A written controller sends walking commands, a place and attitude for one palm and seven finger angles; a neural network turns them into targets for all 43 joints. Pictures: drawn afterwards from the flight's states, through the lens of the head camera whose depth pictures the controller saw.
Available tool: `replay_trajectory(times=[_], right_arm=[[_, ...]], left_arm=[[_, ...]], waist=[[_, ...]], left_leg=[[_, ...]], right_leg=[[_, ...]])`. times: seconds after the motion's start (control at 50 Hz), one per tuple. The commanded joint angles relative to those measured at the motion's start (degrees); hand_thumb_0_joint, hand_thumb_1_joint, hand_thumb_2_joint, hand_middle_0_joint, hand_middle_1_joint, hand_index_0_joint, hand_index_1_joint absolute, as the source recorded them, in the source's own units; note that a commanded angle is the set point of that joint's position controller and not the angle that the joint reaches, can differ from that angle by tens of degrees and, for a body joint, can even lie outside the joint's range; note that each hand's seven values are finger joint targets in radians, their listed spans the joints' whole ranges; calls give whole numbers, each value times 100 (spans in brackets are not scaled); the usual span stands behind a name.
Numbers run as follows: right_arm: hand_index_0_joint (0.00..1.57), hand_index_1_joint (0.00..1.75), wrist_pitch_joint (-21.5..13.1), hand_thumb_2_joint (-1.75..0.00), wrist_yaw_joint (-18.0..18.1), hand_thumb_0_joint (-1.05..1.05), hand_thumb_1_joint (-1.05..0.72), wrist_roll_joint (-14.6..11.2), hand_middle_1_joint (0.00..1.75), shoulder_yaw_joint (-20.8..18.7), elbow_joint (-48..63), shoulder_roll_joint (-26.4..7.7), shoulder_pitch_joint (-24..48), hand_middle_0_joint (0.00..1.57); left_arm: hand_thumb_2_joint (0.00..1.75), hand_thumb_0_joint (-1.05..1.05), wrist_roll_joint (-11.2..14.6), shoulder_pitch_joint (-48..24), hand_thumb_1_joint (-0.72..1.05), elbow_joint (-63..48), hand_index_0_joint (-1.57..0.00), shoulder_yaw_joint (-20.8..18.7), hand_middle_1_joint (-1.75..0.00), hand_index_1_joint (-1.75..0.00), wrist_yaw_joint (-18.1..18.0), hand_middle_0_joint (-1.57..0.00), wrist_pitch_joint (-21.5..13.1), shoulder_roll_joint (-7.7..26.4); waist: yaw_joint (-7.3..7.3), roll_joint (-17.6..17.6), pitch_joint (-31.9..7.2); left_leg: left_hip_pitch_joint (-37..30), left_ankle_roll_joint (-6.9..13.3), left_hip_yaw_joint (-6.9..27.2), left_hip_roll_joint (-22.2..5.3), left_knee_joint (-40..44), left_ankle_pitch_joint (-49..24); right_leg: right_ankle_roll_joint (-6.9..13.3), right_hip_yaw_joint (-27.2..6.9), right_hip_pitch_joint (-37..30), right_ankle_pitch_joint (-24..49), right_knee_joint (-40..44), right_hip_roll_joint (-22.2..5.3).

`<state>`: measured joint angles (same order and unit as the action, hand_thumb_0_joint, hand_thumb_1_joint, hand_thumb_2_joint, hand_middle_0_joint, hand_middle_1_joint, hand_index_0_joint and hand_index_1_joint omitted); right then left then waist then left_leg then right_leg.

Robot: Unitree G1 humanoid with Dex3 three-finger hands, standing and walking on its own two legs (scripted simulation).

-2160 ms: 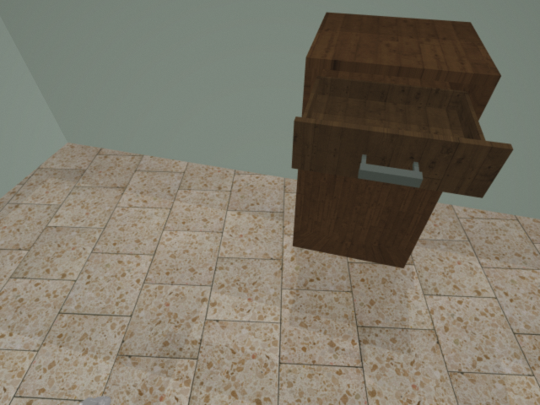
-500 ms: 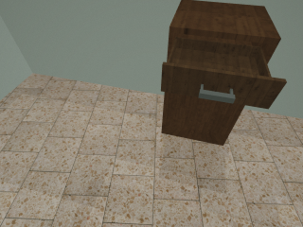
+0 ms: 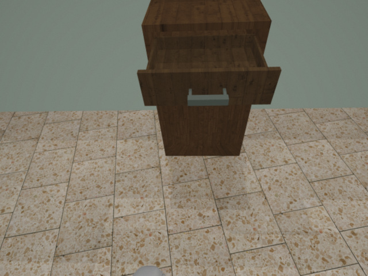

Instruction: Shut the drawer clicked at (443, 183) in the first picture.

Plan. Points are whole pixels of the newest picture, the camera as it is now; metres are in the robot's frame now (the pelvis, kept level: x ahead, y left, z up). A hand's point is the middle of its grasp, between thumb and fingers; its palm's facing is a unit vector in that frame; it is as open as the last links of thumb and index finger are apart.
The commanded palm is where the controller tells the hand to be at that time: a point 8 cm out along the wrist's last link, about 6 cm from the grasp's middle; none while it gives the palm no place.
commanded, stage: take the last steps up to it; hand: left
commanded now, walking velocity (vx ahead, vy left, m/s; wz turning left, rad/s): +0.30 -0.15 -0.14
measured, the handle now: (207, 95) +0.65 -0.02 +0.00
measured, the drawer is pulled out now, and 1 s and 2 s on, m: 0.29 0.29 0.29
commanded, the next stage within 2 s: come to a stop and stand still in 1.00 s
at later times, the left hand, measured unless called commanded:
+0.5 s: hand out of the picture +0.07 +0.21 -0.20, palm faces +0.00 -0.99 -0.10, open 7.4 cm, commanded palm none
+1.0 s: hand (169, 187) +0.41 +0.09 -0.19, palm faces -0.18 -0.97 -0.14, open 7.4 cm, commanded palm none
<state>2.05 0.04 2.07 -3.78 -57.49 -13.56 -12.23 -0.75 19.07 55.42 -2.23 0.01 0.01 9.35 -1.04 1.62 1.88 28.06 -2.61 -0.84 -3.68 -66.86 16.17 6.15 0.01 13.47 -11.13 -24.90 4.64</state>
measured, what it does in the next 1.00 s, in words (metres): walks ahead: left foot, then right foot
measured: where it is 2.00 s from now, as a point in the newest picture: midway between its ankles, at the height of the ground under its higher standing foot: outside the picture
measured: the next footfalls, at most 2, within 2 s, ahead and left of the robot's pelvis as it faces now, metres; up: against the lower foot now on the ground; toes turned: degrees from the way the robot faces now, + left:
left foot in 0.44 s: +0.17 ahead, +0.14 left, +0.00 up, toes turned +2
right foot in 0.98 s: +0.42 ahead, -0.17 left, +0.00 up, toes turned -13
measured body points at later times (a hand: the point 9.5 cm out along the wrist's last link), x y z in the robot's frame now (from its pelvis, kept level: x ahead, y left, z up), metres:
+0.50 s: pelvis +0.11 +0.04 -0.01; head +0.09 +0.08 +0.43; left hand +0.07 +0.26 -0.19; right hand +0.15 -0.19 -0.14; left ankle +0.13 +0.14 -0.74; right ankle +0.03 -0.05 -0.71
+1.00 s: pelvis +0.28 -0.05 -0.03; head +0.33 -0.06 +0.42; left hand +0.42 +0.15 -0.18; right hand +0.08 -0.20 -0.15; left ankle +0.14 +0.13 -0.73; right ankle +0.38 -0.16 -0.75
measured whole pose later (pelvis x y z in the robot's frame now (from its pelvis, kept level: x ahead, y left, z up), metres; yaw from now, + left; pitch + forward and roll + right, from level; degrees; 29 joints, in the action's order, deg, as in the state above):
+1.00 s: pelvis +0.28 -0.05 -0.03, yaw -6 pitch +1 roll +0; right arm -2.6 1.7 1.6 -1.6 -68.5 -3.9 -32.2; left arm -1.2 5.2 57.3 -3.0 2.0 -1.7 9.3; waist 4.9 -1.1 5.8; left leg 0.8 -4.0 -6.3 -8.5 -32.7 28.0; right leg 3.4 7.5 26.8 -6.4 -33.5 -1.9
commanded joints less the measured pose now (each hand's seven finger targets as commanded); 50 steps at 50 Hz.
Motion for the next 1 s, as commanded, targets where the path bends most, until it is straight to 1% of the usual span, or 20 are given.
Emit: replay_trajectory(times=[0.0, 0.1, 0.18, 0.3, 0.38, 0.4, 0.42, 0.44, 0.46, 0.48, 0.54, 0.6, 0.64, 0.74, 0.82, 0.86, 0.9, 0.94, 0.96, 0.98], right_arm=[[20, 30, -177, -90, 16, 0, -90, 20, 30, -125, 350, -407, 22, 20], [20, 30, -221, -90, 37, 0, -90, 25, 30, -114, 367, -326, 160, 20], [20, 30, -295, -90, 37, 0, -90, 9, 30, -84, 389, -237, 333, 20], [20, 30, -441, -90, 55, 0, -90, -72, 30, -49, 404, -33, 356, 20], [20, 30, -581, -90, 165, 0, -90, -96, 30, -36, 1, 5, -775, 20], [20, 30, -620, -90, 235, 0, -90, -84, 30, -92, -211, -271, -1431, 20], [20, 30, -631, -90, 265, 0, -90, -17, 30, -233, -333, -928, -2014, 20], [20, 30, -582, -90, 294, 0, -90, -37, 30, -216, -242, -1037, -2016, 20], [20, 30, -548, -90, 283, 0, -90, -31, 30, -163, -100, -817, -1558, 20], [20, 30, -568, -90, 275, 0, -90, -42, 30, -56, -71, -453, -1264, 20], [20, 30, -716, -90, 306, 0, -90, -85, 30, 82, -105, -31, -1086, 20], [20, 30, -775, -90, 324, 0, -90, -101, 30, 115, -308, -34, -1491, 20], [20, 30, -767, -90, 329, 0, -90, -100, 30, 144, -422, -19, -1788, 20], [20, 30, -732, -90, 311, 0, -90, -48, 30, 169, -645, 4, -2249, 20], [20, 30, -666, -90, 303, 0, -90, 7, 30, 138, -741, -59, -2380, 20], [20, 30, -636, -90, 304, 0, -90, 7, 30, 68, -772, -173, -2263, 20], [20, 30, -609, -90, 296, 0, -90, -30, 30, -5, -774, -319, -2101, 20], [20, 30, -595, -90, 239, 0, -90, -97, 30, -23, -785, -226, -1950, 20], [20, 30, -576, -90, 181, 0, -90, -179, 30, 24, -762, 156, -2404, 20], [20, 30, -518, -90, 204, 0, -90, -221, 30, 105, -602, 263, -2308, 20]], left_arm=[[90, 0, -28, 335, 90, -231, -20, -267, -30, -30, -88, -20, -222, 922], [90, 0, -56, 677, 90, -15, -20, -233, -30, -30, -95, -20, -271, 730], [90, 0, -93, 803, 90, 116, -20, -223, -30, -30, -98, -20, -292, 703], [90, 0, -137, 811, 90, 214, -20, -226, -30, -30, -89, -20, -246, 760], [90, 0, -88, 380, 90, 172, -20, -239, -30, -30, -35, -20, -195, 693], [90, 0, -60, 379, 90, 142, -20, -217, -30, -30, 19, -20, -200, 538], [90, 0, -41, 707, 90, 123, -20, -172, -30, -30, 92, -20, -195, 216], [90, 0, -131, 376, 90, -62, -20, -218, -30, -30, 88, -20, -172, 505], [90, 0, -189, 187, 90, -86, -20, -282, -30, -30, 110, -20, -133, 613], [90, 0, -230, 144, 90, 20, -20, -305, -30, -30, 126, -20, -97, 562], [90, 0, -196, 497, 90, 227, -20, -285, -30, -30, 188, -20, 1, 246], [90, 0, -172, 425, 90, 279, -20, -257, -30, -30, 188, -20, 38, 180], [90, 0, -160, 184, 90, 223, -20, -231, -30, -30, 176, -20, 47, 146], [90, 0, -134, -898, 90, -79, -20, -121, -30, -30, 238, -20, 31, 74], [90, 0, -60, -1681, 90, -273, -20, -55, -30, -30, 250, -20, -16, 88], [90, 0, -37, -1597, 90, -206, -20, -86, -30, -30, 231, -20, -42, 143], [90, 0, -29, -1002, 90, -18, -20, -147, -30, -30, 202, -20, -123, 295], [90, 0, -62, 403, 90, 431, -20, -294, -30, -30, 128, -20, -219, 723], [90, 0, -102, 933, 90, 577, -20, -429, -30, -30, 42, -20, -280, 1223], [90, 0, -2, 1156, 90, 651, -20, -449, -30, -30, -5, -20, -293, 1451]], waist=[[22, -582, -129], [-65, -694, 35], [-108, -615, 106], [-103, -621, 242], [446, -347, 220], [659, 194, 17], [725, 1744, -228], [682, 1321, 162], [474, 445, 714], [293, 259, 971], [-22, 339, 814], [55, 624, 356], [120, 661, 374], [365, 590, 723], [602, 793, 880], [522, 899, 703], [232, 850, 194], [-401, 242, -623], [-501, -1252, -1405], [-371, -1645, -1803]], left_leg=[[930, -8, 104, -147, -98, -318], [1139, 2, 86, -234, 259, -267], [1119, 58, 10, -292, 858, 62], [406, 253, -131, -154, 2037, 563], [-1945, 377, -399, 70, 3780, -153], [-3001, 493, 216, -366, 4237, 170], [-3694, 946, 2638, -2027, 5185, 1435], [-2974, 1280, 3761, -2747, 5984, 2306], [-2157, 1333, 3364, -2586, 6150, 2644], [-1457, 1003, 2793, -2144, 6197, 2284], [-1358, 576, 1145, -1492, 5903, 20], [-2118, 456, 207, -1159, 5447, -2084], [-2313, 370, -1, -1123, 5266, -3061], [-2668, 848, -21, -1233, 5327, -3176], [-2596, 958, -95, -1318, 5272, -3254], [-2606, 936, -145, -1380, 5119, -3454], [-2612, 847, -245, -1358, 4428, -3978], [-1710, 518, -467, -951, 2834, -3164], [-338, 310, -810, -287, 1040, -325], [116, 308, -358, 198, -518, 2004]], right_leg=[[187, -1913, -676, -1473, 1554, -1381], [296, -2038, -841, -1409, 1682, -1397], [675, -2123, -954, -1284, 1668, -1496], [873, -2068, -699, -740, 1427, -1516], [487, -1426, 661, -601, 397, -951], [277, -1085, 1332, -480, -771, -561], [-81, -337, 2522, -1584, -2625, 34], [-195, -319, 2829, -1799, -3673, -134], [-257, -506, 2867, -1341, -4079, -496], [-318, -473, 2706, -819, -4294, -581], [-471, -417, 2452, 81, -4416, -747], [-595, -210, 2640, 345, -4392, -727], [-621, -67, 2860, 393, -4382, -746], [-679, 365, 3314, 566, -3429, -967], [-550, 623, 2577, 272, -1848, -948], [-430, 671, 1949, 109, -1384, -841], [-299, 751, 824, 92, -838, -655], [-153, 571, -1434, 651, -387, -695], [296, -977, -2956, 946, -126, -2118], [624, -2141, -2878, 1811, 412, -2904]])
